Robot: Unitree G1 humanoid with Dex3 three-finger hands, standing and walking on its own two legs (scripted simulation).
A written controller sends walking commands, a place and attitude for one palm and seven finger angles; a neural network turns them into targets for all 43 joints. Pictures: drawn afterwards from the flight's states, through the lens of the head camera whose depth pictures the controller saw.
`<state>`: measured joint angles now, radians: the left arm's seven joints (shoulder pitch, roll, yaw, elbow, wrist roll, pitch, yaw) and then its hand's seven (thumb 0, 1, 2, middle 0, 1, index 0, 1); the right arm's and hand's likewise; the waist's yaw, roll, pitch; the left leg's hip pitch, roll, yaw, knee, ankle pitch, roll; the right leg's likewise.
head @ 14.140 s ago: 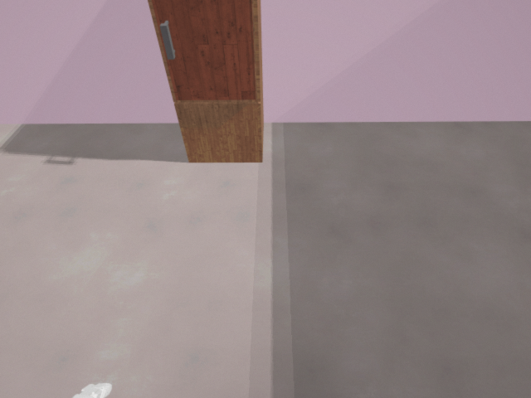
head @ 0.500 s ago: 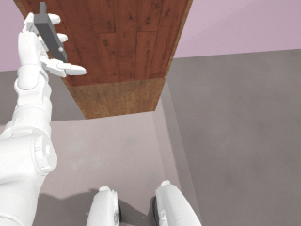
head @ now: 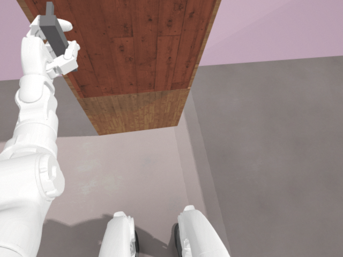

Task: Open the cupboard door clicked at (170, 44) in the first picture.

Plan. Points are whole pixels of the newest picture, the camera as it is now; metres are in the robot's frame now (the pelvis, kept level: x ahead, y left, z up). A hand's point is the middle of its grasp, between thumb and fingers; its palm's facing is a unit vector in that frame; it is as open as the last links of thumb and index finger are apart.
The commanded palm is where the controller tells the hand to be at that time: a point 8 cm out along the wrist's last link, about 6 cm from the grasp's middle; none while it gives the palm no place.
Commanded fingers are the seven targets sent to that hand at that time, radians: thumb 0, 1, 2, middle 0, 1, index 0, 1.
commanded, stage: close the thumb around the handle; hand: left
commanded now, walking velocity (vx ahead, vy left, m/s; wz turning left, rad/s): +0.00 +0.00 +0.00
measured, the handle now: (61, 39) +0.59 +0.19 +0.06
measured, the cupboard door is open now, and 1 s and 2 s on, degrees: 0 33 41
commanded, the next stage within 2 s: pull the door open along its arc in 0.10 s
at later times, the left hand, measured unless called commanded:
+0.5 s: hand (74, 68) +0.51 +0.16 +0.06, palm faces +0.07 -1.00 -0.02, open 6.3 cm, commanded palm +0.45 +0.20 +0.06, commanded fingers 0.00 0.90 0.90 -0.40 -1.35 -0.40 -1.35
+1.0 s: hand (126, 128) +0.37 +0.06 +0.06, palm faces +0.43 -0.90 -0.01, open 6.6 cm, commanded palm +0.30 +0.07 +0.06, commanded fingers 0.00 0.90 0.90 -0.40 -1.35 -0.40 -1.35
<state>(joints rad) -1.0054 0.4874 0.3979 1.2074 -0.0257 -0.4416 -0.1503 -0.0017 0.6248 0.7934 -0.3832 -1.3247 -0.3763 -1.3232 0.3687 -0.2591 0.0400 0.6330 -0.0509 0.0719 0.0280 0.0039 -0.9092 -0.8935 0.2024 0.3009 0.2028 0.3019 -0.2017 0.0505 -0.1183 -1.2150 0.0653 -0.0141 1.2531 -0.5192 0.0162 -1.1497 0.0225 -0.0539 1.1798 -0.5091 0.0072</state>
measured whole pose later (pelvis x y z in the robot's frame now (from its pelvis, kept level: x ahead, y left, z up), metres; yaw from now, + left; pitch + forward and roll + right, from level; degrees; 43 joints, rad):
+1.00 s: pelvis +0.02 -0.02 +0.03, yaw +3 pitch +19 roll -1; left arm -0.20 -0.14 -0.13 0.47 0.14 -0.40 0.66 0.00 0.64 0.74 -0.29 -1.31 -0.30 -1.31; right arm 0.17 -0.16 -0.02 0.59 -0.11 0.01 0.07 0.01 -0.91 -0.89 0.20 0.30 0.20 0.30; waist -0.01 0.02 -0.17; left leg -0.93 0.04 -0.01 1.11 -0.50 -0.02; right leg -0.89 0.00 -0.05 1.10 -0.54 -0.02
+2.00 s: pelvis +0.01 -0.04 +0.03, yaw +5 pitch +17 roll +1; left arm -0.06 -0.12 -0.22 0.37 0.11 -0.37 0.62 -0.01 -0.47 0.32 -0.25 -0.85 -0.26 -0.86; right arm 0.19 -0.18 -0.02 0.62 -0.10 -0.06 0.03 0.01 -0.91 -0.89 0.20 0.30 0.20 0.30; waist -0.01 0.04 -0.16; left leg -0.92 0.03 -0.03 1.11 -0.48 -0.05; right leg -0.89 -0.01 -0.07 1.13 -0.55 -0.05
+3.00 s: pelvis +0.00 -0.02 +0.01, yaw +4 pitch +16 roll +0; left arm 0.29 0.03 -0.26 -0.01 0.02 -0.39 0.11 -0.01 -0.50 0.30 -0.15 -0.30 -0.14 -0.30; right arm 0.21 -0.21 0.01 0.43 -0.02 -0.03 0.02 0.01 -0.91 -0.89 0.20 0.30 0.20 0.30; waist 0.01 0.04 -0.14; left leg -0.96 0.01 -0.01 1.20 -0.53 -0.02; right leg -0.92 -0.03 -0.05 1.22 -0.58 -0.02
